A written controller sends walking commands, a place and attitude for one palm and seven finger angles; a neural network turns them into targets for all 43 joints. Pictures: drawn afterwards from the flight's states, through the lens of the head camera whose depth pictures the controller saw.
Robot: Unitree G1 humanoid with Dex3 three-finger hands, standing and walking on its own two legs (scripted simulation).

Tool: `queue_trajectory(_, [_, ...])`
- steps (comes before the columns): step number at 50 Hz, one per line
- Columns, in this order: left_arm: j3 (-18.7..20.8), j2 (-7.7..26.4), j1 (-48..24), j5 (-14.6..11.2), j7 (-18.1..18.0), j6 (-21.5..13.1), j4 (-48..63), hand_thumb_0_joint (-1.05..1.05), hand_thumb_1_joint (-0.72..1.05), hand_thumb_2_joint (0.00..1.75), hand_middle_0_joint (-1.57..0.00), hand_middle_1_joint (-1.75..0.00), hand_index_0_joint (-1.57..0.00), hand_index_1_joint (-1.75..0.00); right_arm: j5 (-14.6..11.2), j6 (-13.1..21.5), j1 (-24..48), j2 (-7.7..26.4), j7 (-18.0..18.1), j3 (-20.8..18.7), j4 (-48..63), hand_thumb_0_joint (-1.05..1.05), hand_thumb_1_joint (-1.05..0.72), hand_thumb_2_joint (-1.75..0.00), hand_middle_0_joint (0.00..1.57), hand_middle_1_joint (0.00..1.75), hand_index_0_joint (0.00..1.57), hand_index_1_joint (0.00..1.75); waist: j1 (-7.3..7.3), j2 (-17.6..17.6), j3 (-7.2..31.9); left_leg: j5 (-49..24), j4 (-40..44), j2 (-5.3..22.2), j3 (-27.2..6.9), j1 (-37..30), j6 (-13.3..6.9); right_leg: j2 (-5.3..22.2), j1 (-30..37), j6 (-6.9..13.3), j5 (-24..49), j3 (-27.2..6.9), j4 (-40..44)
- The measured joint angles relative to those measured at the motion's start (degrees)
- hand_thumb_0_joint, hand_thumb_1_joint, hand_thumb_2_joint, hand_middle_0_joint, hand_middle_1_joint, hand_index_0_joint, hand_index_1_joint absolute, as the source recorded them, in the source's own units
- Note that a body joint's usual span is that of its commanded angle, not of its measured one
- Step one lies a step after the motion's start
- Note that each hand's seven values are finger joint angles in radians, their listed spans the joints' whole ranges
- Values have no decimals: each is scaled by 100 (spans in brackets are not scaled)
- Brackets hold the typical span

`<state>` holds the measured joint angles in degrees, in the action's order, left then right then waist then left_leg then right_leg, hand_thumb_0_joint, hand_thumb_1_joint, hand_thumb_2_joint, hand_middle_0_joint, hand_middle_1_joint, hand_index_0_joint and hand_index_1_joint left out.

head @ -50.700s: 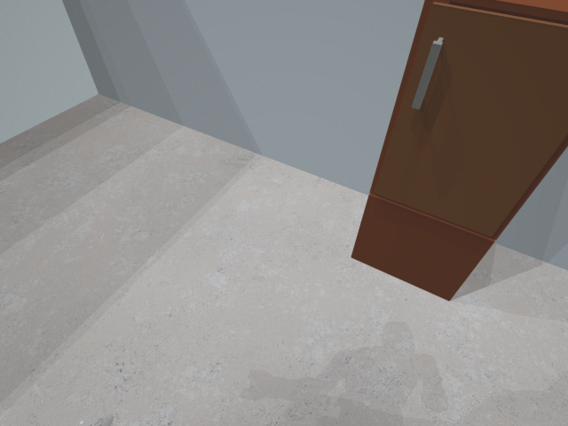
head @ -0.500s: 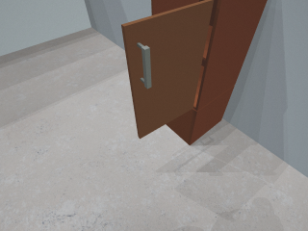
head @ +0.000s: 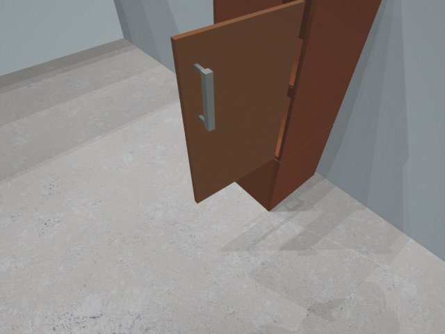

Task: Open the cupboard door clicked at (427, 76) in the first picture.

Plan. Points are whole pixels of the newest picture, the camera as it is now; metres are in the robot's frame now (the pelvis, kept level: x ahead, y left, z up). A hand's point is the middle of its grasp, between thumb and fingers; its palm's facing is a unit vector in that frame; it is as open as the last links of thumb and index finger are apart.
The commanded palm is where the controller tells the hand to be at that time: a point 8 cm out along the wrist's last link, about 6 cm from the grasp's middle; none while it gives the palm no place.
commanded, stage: look to check the result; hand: left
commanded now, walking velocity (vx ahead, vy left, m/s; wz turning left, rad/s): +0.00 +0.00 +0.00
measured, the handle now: (204, 98) +0.61 +0.08 +0.10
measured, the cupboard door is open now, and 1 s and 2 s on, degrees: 86 86 86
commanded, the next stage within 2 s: stand and wait in 0.42 s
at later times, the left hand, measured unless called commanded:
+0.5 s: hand out of the picture +0.00 +0.16 -0.17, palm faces +0.04 -0.98 -0.19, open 7.4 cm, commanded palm none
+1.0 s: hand out of the picture +0.03 +0.18 -0.17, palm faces +0.03 -0.97 -0.22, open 7.4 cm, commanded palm none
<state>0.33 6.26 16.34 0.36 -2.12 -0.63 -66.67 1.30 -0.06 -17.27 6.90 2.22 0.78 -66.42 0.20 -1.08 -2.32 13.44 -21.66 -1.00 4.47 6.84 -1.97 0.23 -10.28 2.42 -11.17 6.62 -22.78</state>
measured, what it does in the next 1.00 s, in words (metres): stands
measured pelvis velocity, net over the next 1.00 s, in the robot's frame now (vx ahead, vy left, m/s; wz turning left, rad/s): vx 0.01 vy -0.01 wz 0.00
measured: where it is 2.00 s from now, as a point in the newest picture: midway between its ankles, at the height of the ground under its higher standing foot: outside the picture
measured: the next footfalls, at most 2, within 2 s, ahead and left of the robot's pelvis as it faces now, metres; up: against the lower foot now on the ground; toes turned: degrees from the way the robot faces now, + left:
none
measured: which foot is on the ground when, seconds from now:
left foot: down 0.00-1.00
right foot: down 0.00-1.00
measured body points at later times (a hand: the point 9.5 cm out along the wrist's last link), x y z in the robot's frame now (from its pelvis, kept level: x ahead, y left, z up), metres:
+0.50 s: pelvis +0.01 +0.00 +0.00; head +0.02 -0.01 +0.45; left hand +0.00 +0.22 -0.16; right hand +0.00 -0.21 -0.17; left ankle -0.02 +0.09 -0.74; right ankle +0.02 -0.09 -0.74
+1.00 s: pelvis +0.01 -0.01 +0.00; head +0.02 -0.01 +0.45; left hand +0.03 +0.23 -0.15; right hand +0.02 -0.24 -0.16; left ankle -0.02 +0.09 -0.74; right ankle +0.02 -0.09 -0.74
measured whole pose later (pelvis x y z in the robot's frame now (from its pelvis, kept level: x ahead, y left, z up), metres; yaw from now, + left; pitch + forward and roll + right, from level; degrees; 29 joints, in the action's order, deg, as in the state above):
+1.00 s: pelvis +0.01 -0.01 +0.00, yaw +0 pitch -2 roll +0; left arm 0.5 9.8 13.2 0.4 -1.7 -1.2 -65.8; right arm 1.3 0.0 -13.5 10.1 1.9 0.5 -66.5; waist 0.3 -0.8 -2.9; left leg 13.1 -19.3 -0.5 3.9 4.7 -1.3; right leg -0.6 -7.9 2.9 -10.9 7.0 -20.1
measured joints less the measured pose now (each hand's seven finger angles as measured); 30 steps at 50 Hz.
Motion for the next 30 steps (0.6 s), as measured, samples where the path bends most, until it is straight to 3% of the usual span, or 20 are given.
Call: queue_trajectory(30, [8, 179, -143, -1, 17, -48, 66, 1, 91, 90, -20, -29, -20, -30, -1, 0, 182, 128, -17, -20, -20, 0, -91, -90, 20, 30, 20, 30, 9, 29, -27, 9, 116, 40, -40, -140, 47, -53, 163, 32, -8, 34, 148])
